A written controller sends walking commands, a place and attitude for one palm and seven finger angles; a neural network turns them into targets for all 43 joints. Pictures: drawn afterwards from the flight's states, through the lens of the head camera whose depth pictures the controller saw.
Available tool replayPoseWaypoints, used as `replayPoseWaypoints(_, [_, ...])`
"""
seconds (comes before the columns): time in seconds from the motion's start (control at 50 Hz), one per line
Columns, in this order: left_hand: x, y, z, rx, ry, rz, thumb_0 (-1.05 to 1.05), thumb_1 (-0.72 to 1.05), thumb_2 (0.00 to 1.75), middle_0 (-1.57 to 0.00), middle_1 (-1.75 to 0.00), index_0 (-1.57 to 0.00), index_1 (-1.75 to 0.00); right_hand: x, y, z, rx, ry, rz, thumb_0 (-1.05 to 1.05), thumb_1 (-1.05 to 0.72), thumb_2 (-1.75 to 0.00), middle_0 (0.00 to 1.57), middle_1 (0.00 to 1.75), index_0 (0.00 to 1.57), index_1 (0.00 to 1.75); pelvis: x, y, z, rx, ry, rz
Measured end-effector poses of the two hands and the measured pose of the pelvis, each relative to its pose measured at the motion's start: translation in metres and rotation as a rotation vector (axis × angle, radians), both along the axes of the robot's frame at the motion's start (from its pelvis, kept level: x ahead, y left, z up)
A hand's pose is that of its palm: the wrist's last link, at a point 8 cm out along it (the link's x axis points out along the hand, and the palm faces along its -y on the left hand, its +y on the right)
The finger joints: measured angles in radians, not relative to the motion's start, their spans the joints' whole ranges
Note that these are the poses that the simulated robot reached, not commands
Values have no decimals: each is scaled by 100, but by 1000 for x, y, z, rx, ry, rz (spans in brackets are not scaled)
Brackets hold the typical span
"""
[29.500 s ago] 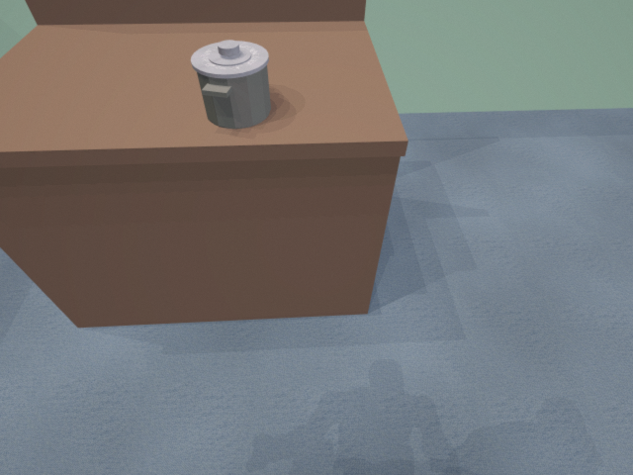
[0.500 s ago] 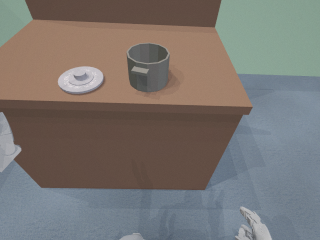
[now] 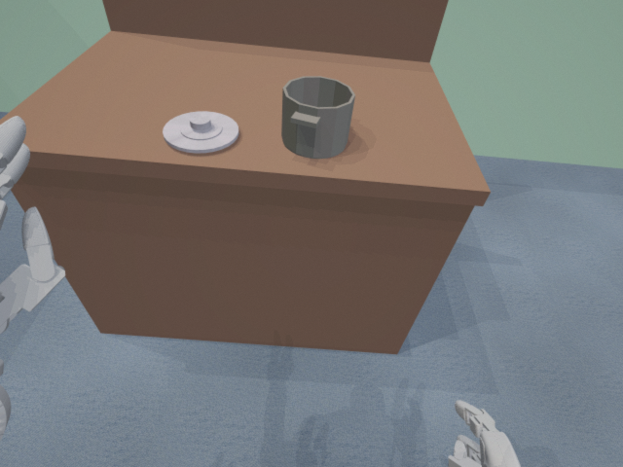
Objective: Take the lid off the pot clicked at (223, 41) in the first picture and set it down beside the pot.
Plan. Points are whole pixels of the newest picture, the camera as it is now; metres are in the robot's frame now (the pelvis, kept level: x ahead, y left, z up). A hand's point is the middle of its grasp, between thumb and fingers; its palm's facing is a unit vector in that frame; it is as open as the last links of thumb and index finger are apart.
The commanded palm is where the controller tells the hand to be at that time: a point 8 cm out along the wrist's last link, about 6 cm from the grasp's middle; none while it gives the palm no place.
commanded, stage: stop stepping back and stand still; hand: left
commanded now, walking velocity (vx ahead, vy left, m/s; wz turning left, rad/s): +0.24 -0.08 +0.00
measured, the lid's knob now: (200, 122) +0.75 +0.31 +0.05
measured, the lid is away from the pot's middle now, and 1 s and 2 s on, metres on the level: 0.25 0.25 0.25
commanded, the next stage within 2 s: let the arm hang, fingers relaxed in 1.74 s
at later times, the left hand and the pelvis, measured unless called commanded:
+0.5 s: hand out of the picture +0.07 +0.28 +0.25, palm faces +0.59 -0.76 -0.27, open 7.4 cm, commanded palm +0.02 +0.31 +0.23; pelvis -0.10 +0.02 -0.02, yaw +1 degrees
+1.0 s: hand out of the picture -0.02 +0.24 -0.14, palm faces +0.04 -0.96 -0.27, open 7.4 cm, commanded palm none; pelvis -0.13 +0.03 -0.02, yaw +3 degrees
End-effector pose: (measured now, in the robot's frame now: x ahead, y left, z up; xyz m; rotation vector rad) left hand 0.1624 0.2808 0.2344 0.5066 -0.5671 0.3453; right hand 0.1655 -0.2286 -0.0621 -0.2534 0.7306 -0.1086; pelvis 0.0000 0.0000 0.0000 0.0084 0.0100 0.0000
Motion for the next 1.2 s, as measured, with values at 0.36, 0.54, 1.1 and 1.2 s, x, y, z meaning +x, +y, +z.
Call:
replayPoseWaypoints(0.36, [-122, 10, 25, 126, -32, 89, 1, 89, 89, -22, -30, -22, -30, -122, 14, -22, -6, 76, -35, 1, -90, -90, 21, 30, 20, 30, -82, 9, -3, -35, -50, 53])
replayPoseWaypoints(0.54, [-130, 36, 2, -46, -98, 127, 1, 89, 89, -21, -30, -21, -30, -134, 11, -22, -21, -39, -68, 2, -90, -90, 21, 30, 20, 30, -114, 24, -17, -19, -84, 8])
replayPoseWaypoints(1.1, [-256, -19, -385, -550, 1765, 185, 1, 96, 89, -21, -30, -21, -30, -262, -4, -69, -3, 484, -113, 1, -91, -90, 21, 29, 20, 30, -131, 21, -17, 40, 9, 25])
replayPoseWaypoints(1.2, [-282, -20, -379, -581, 1834, 259, 1, 96, 89, -21, -30, -21, -30, -285, -13, -75, -15, 658, -160, 1, -91, -90, 21, 29, 20, 30, -122, 18, -10, 0, 9, 42])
